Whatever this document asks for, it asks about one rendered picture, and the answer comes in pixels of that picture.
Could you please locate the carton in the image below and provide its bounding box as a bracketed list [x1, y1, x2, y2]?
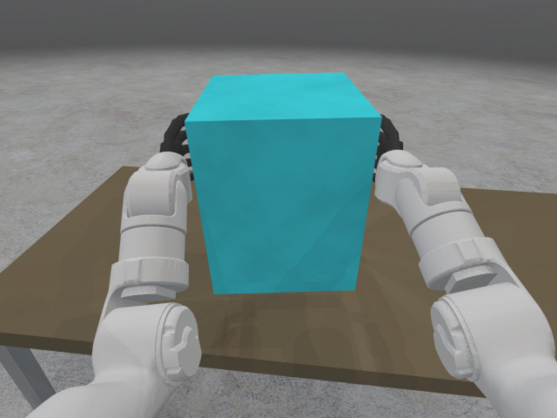
[185, 72, 382, 294]

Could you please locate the left robot forearm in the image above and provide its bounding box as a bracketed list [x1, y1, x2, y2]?
[92, 152, 192, 374]

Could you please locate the left robot upper arm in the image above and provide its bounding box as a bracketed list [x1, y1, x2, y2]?
[25, 302, 202, 418]

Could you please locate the right robot hand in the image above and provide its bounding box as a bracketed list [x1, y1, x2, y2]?
[372, 114, 403, 182]

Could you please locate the left robot hand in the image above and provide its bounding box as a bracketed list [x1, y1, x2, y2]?
[160, 113, 194, 181]

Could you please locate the right robot upper arm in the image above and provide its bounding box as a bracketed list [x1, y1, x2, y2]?
[431, 282, 557, 418]

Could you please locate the table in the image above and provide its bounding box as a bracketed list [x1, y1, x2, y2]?
[0, 166, 557, 410]

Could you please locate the right robot forearm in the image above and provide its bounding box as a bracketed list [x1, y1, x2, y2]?
[374, 150, 555, 356]

